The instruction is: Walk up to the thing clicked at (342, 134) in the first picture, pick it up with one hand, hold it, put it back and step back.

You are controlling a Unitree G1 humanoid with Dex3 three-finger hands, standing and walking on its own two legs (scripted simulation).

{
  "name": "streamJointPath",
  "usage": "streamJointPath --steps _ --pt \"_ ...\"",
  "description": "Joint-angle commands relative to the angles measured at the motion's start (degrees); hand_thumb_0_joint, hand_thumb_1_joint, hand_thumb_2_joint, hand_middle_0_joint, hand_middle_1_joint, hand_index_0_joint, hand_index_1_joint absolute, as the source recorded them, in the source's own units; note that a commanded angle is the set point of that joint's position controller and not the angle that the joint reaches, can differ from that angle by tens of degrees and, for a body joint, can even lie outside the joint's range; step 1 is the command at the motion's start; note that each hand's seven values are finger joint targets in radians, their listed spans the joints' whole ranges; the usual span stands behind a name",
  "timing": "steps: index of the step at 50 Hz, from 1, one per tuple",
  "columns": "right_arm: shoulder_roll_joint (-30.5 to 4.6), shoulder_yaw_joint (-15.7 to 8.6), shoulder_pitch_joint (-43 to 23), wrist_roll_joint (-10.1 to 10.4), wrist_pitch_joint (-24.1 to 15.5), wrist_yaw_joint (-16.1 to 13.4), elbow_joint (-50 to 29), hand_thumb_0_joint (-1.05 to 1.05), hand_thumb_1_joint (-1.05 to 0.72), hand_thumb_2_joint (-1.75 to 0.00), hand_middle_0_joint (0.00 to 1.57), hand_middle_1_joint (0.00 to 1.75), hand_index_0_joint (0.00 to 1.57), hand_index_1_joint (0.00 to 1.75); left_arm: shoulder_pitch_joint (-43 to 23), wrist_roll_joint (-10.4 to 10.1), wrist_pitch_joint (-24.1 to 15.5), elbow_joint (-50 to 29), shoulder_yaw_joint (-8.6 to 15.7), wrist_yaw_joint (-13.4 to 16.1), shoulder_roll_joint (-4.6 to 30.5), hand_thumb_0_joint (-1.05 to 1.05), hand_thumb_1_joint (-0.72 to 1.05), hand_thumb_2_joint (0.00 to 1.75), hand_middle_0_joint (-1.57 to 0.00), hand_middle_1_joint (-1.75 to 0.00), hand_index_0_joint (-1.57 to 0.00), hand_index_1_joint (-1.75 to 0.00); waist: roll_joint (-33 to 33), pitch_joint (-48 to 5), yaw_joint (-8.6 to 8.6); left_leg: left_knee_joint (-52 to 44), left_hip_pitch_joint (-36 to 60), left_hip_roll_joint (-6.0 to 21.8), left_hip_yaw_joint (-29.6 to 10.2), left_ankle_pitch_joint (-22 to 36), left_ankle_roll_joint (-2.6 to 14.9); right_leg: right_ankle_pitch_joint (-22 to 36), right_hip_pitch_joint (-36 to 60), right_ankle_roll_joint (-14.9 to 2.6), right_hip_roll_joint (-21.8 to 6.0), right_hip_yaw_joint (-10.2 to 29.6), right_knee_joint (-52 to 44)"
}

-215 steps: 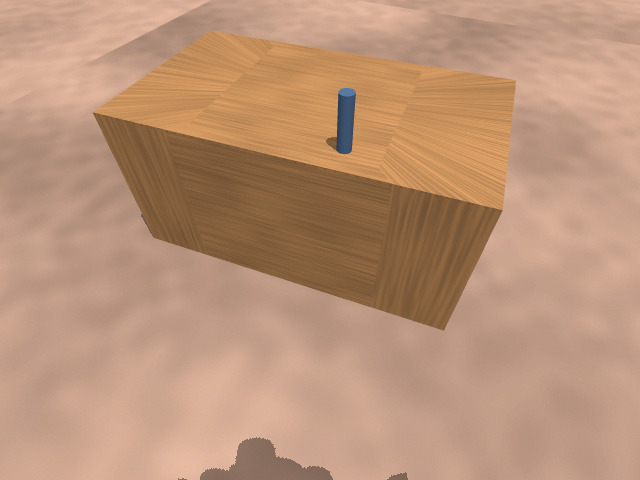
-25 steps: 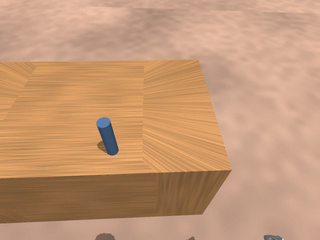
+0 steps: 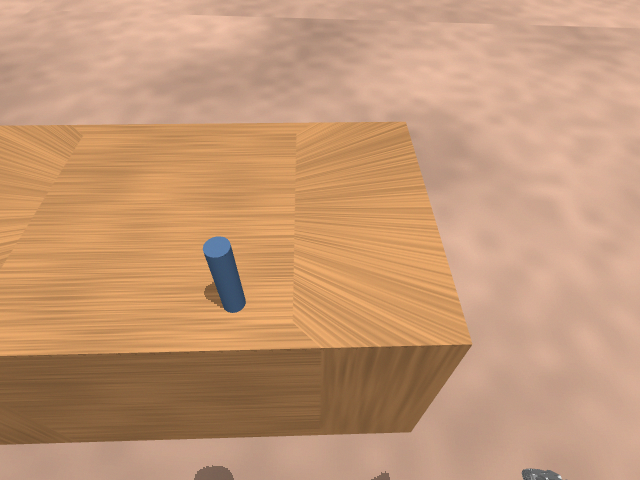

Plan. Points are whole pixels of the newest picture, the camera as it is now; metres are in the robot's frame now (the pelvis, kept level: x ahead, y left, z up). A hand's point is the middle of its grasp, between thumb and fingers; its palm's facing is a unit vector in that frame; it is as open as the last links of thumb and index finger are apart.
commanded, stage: stand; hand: left
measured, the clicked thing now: (226, 277) +0.45 +0.18 -0.09
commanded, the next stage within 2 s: none
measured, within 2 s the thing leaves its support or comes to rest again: neither
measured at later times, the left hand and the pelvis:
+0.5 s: hand out of the picture +0.06 +0.26 -0.16, palm faces -0.03 -0.94 -0.33, open 7.4 cm; pelvis +0.00 +0.00 +0.00, yaw +0 degrees
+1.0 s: hand out of the picture +0.08 +0.26 -0.16, palm faces -0.03 -0.94 -0.34, open 7.4 cm; pelvis +0.01 +0.00 +0.00, yaw +0 degrees
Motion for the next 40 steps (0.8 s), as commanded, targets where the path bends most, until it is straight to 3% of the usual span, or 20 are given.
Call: streamJointPath --steps 1,8,11,16,22,26,28,31,40 --pt "-12.6 -2.7 -2.4 0.2 -1.3 -1.0 -3.1 0.00 -0.90 -0.90 0.20 0.30 0.20 0.30 -1.6 0.2 -1.0 -3.5 2.1 1.0 11.9 0.00 0.90 0.90 -0.20 -0.30 -0.20 -0.30 1.0 -4.9 -0.15 -2.6 6.4 5.2 -4.5 7.6 2.31 6.3 -5.3 -2.72 -5.3 3.3 -4.3" --pt "-12.9 -2.9 -2.6 0.2 -1.3 -0.7 -3.0 0.00 -0.90 -0.90 0.20 0.30 0.20 0.30 -0.7 0.1 -1.0 -3.7 1.9 1.0 12.1 0.00 0.90 0.90 -0.20 -0.30 -0.20 -0.30 0.9 -4.3 0.08 -3.2 5.9 5.3 -5.1 6.3 2.51 4.8 -5.6 -2.67 -5.4 3.3 -4.2" --pt "-12.8 -3.0 -2.0 0.1 -1.1 -0.8 -2.9 0.00 -0.90 -0.90 0.20 0.30 0.20 0.30 -0.3 0.2 -1.0 -3.6 2.0 1.0 12.2 0.00 0.90 0.90 -0.20 -0.30 -0.20 -0.30 0.6 -3.8 -0.09 -4.0 5.3 5.1 -5.4 1.4 2.71 2.7 -6.0 -2.83 -5.3 3.3 -4.3" --pt "-12.8 -2.9 -1.8 0.2 -1.4 -0.8 -3.0 0.00 -0.90 -0.90 0.20 0.30 0.20 0.30 -0.4 0.0 -1.2 -4.1 1.9 1.1 12.4 0.00 0.90 0.90 -0.20 -0.30 -0.20 -0.30 0.6 -5.1 -0.10 -2.6 6.3 5.2 -4.8 9.0 2.66 6.6 -5.1 -2.71 -5.7 3.5 -3.9" --pt "-13.4 -3.0 -1.3 0.3 -1.0 -0.7 -2.7 0.00 -0.90 -0.90 0.20 0.30 0.20 0.30 0.4 0.3 -0.9 -4.0 1.7 1.0 12.2 0.00 0.90 0.90 -0.20 -0.30 -0.20 -0.30 0.6 -2.6 -0.23 -4.4 4.3 4.9 -5.5 -0.3 2.61 1.1 -6.9 -2.83 -5.3 3.4 -4.7" --pt "-13.0 -2.9 -0.9 0.2 -1.1 -0.6 -2.7 0.00 -0.90 -0.90 0.20 0.30 0.20 0.30 0.2 0.1 -1.1 -4.2 1.8 1.1 12.5 0.00 0.90 0.90 -0.20 -0.30 -0.20 -0.30 0.6 -3.4 -0.40 -3.6 5.1 5.0 -5.3 3.2 2.71 2.5 -6.5 -2.84 -5.6 3.7 -4.4" --pt "-12.9 -2.8 -0.8 0.3 -1.2 -0.6 -2.6 0.00 -0.90 -0.90 0.20 0.30 0.20 0.30 0.2 0.1 -1.2 -4.6 1.8 1.1 12.6 0.00 0.90 0.90 -0.20 -0.30 -0.20 -0.30 0.6 -5.0 -0.33 -2.4 6.2 5.2 -5.0 7.8 2.74 6.4 -5.4 -2.81 -5.9 3.6 -4.0" --pt "-12.7 -2.7 -0.5 0.4 -1.1 -0.7 -2.7 0.00 -0.90 -0.90 0.20 0.30 0.20 0.30 0.5 0.1 -1.1 -4.2 1.7 1.2 12.5 0.00 0.90 0.90 -0.20 -0.30 -0.20 -0.30 0.9 -3.9 -0.55 -3.2 5.0 4.9 -5.2 5.0 2.59 4.8 -5.5 -2.60 -5.6 3.5 -4.1" --pt "-12.6 -2.6 -0.3 0.3 -1.1 -0.8 -2.8 0.00 -0.90 -0.90 0.20 0.30 0.20 0.30 0.8 0.2 -1.0 -4.7 1.7 1.2 12.6 0.00 0.90 0.90 -0.20 -0.30 -0.20 -0.30 0.3 -5.0 -0.37 -2.4 5.9 5.1 -4.8 7.5 2.74 6.6 -4.9 -2.83 -5.9 3.4 -3.8"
